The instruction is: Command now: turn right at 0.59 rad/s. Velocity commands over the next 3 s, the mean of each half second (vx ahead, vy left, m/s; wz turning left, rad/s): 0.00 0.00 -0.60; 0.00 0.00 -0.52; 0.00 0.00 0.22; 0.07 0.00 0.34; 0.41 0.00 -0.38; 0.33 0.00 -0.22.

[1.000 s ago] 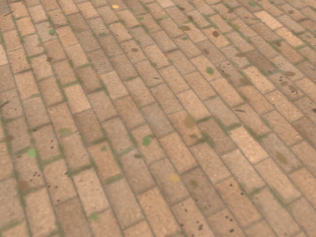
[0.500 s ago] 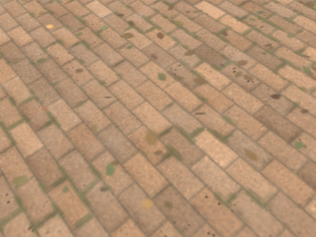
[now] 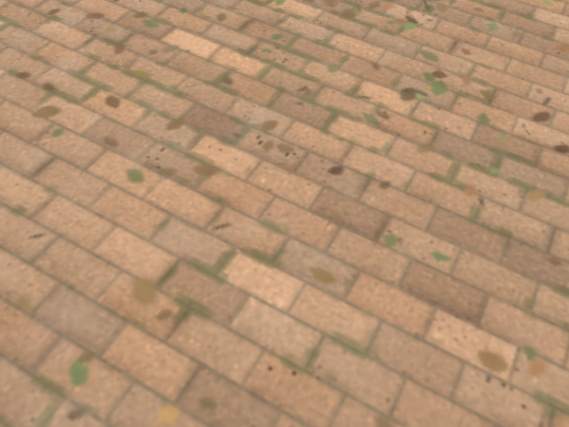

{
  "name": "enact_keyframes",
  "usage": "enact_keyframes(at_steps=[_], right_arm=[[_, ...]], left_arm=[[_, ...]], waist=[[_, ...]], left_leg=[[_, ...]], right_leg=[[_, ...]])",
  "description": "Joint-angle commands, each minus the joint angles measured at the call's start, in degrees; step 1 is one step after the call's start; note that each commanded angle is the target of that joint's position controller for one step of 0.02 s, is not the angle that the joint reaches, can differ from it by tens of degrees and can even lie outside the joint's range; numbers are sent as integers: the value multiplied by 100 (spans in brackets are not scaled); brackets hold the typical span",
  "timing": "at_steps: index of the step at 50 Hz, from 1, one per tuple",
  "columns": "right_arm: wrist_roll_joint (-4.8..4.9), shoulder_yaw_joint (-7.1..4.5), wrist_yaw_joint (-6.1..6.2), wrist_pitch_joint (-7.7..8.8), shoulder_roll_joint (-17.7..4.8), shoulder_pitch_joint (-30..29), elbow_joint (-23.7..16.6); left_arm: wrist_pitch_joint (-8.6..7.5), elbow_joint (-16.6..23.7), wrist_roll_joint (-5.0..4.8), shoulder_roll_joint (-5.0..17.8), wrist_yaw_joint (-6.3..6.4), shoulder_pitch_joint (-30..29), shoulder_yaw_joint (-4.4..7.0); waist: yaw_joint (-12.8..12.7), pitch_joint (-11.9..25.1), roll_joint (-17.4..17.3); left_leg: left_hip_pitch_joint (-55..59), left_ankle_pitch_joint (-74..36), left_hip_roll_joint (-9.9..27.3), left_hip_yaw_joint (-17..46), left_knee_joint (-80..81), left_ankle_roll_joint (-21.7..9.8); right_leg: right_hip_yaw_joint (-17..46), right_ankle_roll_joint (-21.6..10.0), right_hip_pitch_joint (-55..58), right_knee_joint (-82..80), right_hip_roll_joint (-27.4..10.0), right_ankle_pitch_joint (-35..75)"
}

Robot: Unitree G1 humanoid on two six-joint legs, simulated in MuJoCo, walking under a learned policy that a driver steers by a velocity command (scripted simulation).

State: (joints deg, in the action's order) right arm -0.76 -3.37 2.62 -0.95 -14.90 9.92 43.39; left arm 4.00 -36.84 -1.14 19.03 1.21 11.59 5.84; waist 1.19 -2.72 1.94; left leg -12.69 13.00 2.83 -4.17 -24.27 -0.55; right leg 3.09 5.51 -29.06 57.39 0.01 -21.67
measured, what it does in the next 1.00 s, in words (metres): steps on the spot, turning right: right foot, then left foot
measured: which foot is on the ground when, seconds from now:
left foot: down 0.00-0.16, up 0.18-0.60, down 0.62-1.00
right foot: up 0.00-0.14, down 0.16-0.62, up 0.64-1.00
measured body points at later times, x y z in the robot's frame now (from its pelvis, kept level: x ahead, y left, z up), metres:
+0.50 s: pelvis +0.00 -0.04 +0.00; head +0.03 -0.07 +0.44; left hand +0.24 +0.19 -0.08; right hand +0.08 -0.36 -0.11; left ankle +0.06 +0.10 -0.70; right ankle -0.01 -0.14 -0.74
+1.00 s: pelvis -0.01 -0.04 -0.01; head +0.02 -0.06 +0.44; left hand +0.28 +0.11 -0.10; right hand -0.05 -0.35 -0.11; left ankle +0.06 +0.08 -0.74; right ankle -0.08 -0.14 -0.73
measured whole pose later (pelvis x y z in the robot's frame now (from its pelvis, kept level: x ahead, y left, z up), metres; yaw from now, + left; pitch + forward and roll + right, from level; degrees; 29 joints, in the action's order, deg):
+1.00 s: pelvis -0.01 -0.04 -0.01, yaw -33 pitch +1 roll +0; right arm 1.0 -3.8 0.9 -1.3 -16.6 9.9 40.5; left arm 3.4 -36.3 -0.7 16.9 0.2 9.4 3.9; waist 1.6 -3.7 -0.4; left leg -13.6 14.4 4.3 -4.5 -27.7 1.0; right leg 0.9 3.3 -16.8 34.7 -0.6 -18.0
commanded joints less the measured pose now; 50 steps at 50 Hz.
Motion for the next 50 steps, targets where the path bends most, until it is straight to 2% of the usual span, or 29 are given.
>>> enact_keyframes(at_steps=[1,4,6,7,8,9,10,11,12,13,14,17,20,23,27,29,30,31,32,33,34,36,37,40,42,44,47,49,50], right_arm=[[40,-357,-15,12,-1272,-32,-336],[124,-406,-102,17,-1360,-71,-331],[228,-420,-127,30,-1377,-183,-317],[281,-402,-133,43,-1290,-186,-283],[236,-345,-164,73,-1061,149,-146],[-81,-207,-206,93,-666,152,-327],[-92,-199,-156,116,-693,-366,-631],[17,-281,-128,107,-969,-606,-641],[92,-305,-113,95,-997,-600,-626],[58,-327,-71,81,-994,-489,-518],[15,-350,-43,64,-1049,-432,-510],[43,-316,-83,74,-886,-248,-481],[50,-255,-92,78,-747,-423,-561],[66,-241,-136,103,-739,-506,-627],[117,-270,-219,188,-794,-433,-697],[122,-288,-267,243,-773,-202,-673],[106,-309,-273,268,-776,-1,-614],[40,-379,-245,268,-1034,160,-604],[-59,-465,-204,210,-1542,-22,-683],[-197,-443,-220,221,-1413,20,-718],[-153,-345,-190,241,-1130,-230,-823],[-11,-258,-122,219,-832,-620,-910],[33,-230,-87,205,-794,-614,-910],[-23,-240,-8,116,-858,-275,-847],[-19,-283,-10,76,-989,-47,-774],[26,-328,-66,48,-1140,-132,-767],[136,-344,-157,26,-1244,-152,-699],[237,-302,-177,19,-1201,-232,-638],[278,-243,-183,37,-1063,-102,-543]], left_arm=[[-113,706,11,245,-82,-536,-18],[-63,706,-2,357,-150,-412,30],[-32,653,-9,348,-203,-192,65],[-30,562,-2,369,-203,37,103],[-35,485,7,588,-148,295,196],[-61,550,16,1300,-47,544,365],[-193,681,210,1417,-86,424,327],[-321,641,239,1119,-132,409,251],[-392,577,191,966,-111,152,192],[-400,587,100,836,-78,-110,160],[-378,605,28,753,-44,-312,114],[-337,612,87,747,26,-350,81],[-310,569,69,833,65,-280,111],[-269,573,74,922,55,-318,141],[-218,586,43,922,-7,-428,140],[-185,608,-11,889,-5,-570,126],[-164,623,-55,837,17,-649,107],[-165,615,-38,645,38,-476,56],[-190,627,7,372,29,-85,-3],[-248,632,30,809,50,-160,138],[-248,529,33,1114,48,-59,259],[-132,293,3,937,73,95,273],[-88,286,-5,793,63,91,238],[-93,472,-69,500,20,-272,128],[-118,578,-6,358,1,-470,44],[-136,601,52,228,-38,-466,-43],[-133,517,40,313,-73,-295,-43],[-133,349,46,284,-108,44,-37],[-139,265,63,319,-114,203,-27]], waist=[[219,582,-1270],[167,601,-1320],[-24,609,-1260],[-162,654,-1139],[-210,785,-601],[-137,925,1139],[-340,1057,1502],[-505,1080,835],[-318,856,704],[-197,771,445],[-109,702,500],[-21,860,549],[-126,822,569],[-195,751,653],[-205,736,743],[-47,789,737],[96,806,683],[53,933,288],[-334,867,-1292],[-142,719,-1713],[-240,597,-1212],[-334,371,-904],[-275,306,-924],[-10,340,-1110],[142,524,-1140],[132,655,-1182],[100,699,-1290],[-119,684,-1202],[-204,670,-1076]], left_leg=[[985,-2123,1424,819,604,-1188],[869,-2282,1522,638,443,-1127],[781,-2225,1532,491,117,-929],[569,-1978,1424,296,-231,-698],[3,-1322,1169,-77,-925,-289],[-1628,1289,489,-562,-2714,294],[-2572,2695,-182,148,-3945,519],[-2598,2486,-56,633,-4503,489],[-2620,1988,24,746,-4522,417],[-2611,1577,73,797,-4311,414],[-2506,1280,57,808,-4164,453],[-2079,828,-163,735,-3792,552],[-1896,761,-258,800,-2873,593],[-1507,811,-368,855,-2234,558],[-1042,896,-511,888,-1480,437],[-581,503,-546,848,-637,327],[-107,-143,-501,774,96,241],[563,-660,142,1223,377,10],[1009,-1740,1378,2533,534,-680],[589,-2026,2108,3423,748,-1529],[400,-1831,2011,3037,723,-1564],[315,-1268,1310,1996,635,-1090],[362,-1390,1208,1739,626,-1067],[778,-1615,1074,1209,666,-1156],[1062,-1900,1211,1212,589,-1273],[937,-2154,1269,1058,520,-1297],[763,-2381,1336,1014,392,-1294],[558,-2238,1254,917,104,-1110],[271,-1917,1136,804,-83,-846]], right_leg=[[-312,-16,-97,-837,-188,-119],[-576,-186,466,-1588,-117,9],[-691,-427,960,-2486,-54,514],[-751,-613,1471,-3148,59,1055],[-398,-837,2335,-3624,-3,1897],[1541,-1410,3489,-3589,-1427,4204],[2716,-2621,3101,-3604,-2322,4660],[2339,-2646,2961,-3719,-2067,4237],[1859,-2303,2764,-3700,-1711,3853],[1598,-2010,2646,-3685,-1414,3435],[1490,-1900,2471,-3694,-1291,3421],[1403,-1910,2253,-3716,-1083,3411],[1622,-1901,2225,-3674,-1029,2877],[1949,-1906,1930,-3638,-987,2287],[2496,-1850,1830,-3480,-919,2297],[2644,-1693,1801,-3265,-770,2402],[2578,-1499,1622,-3099,-597,2203],[2297,-1181,1152,-2642,-308,1322],[1158,-768,130,-1440,608,-661],[701,-476,-391,-86,717,-1687],[750,-346,-412,756,406,-1324],[585,-152,-517,1274,300,-614],[521,-66,-617,1433,273,-392],[105,84,-730,782,127,-121],[63,114,-514,132,7,-296],[-101,46,67,-600,-69,-460],[-360,-83,768,-1603,9,-249],[-512,-309,1472,-2909,106,677],[-491,-482,2052,-3705,143,1325]])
